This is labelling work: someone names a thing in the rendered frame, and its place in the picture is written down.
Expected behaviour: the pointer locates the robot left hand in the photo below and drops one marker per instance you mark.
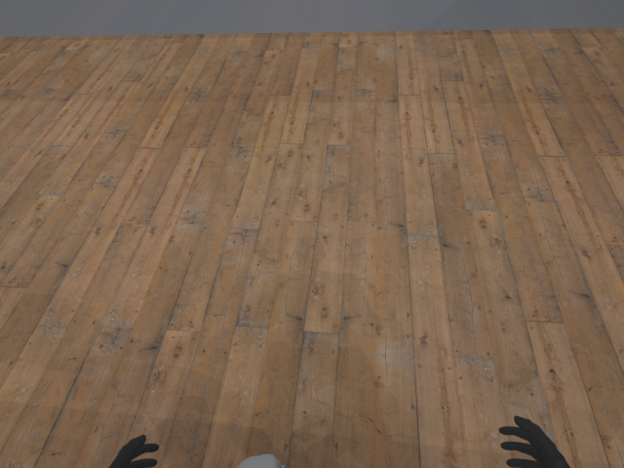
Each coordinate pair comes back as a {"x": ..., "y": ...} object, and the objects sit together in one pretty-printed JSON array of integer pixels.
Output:
[{"x": 134, "y": 448}]

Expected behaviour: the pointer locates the robot right hand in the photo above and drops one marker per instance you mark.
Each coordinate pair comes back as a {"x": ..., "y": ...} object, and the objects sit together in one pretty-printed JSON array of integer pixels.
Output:
[{"x": 541, "y": 449}]

